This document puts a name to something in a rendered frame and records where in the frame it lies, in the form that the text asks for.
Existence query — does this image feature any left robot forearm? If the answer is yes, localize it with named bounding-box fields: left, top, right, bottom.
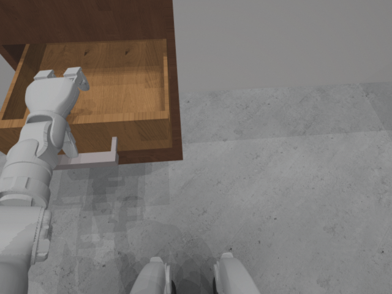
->
left=0, top=111, right=67, bottom=209

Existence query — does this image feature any cabinet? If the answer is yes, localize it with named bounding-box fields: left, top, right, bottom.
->
left=0, top=0, right=183, bottom=165

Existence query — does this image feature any robot thigh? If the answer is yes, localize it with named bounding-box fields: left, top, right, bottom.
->
left=130, top=262, right=172, bottom=294
left=214, top=258, right=261, bottom=294

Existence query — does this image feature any robot left upper arm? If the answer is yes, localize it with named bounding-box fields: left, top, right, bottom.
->
left=0, top=206, right=53, bottom=294

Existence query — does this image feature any drawer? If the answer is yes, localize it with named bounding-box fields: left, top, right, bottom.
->
left=0, top=39, right=173, bottom=155

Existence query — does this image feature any right robot thigh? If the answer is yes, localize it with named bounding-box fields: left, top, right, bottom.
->
left=214, top=258, right=261, bottom=294

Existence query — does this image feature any left robot thigh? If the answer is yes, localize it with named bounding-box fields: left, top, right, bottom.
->
left=130, top=262, right=172, bottom=294

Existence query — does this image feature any left robot hand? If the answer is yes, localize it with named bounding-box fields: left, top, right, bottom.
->
left=25, top=67, right=89, bottom=158

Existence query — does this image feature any handle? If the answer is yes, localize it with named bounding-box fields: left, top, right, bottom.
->
left=54, top=137, right=119, bottom=170

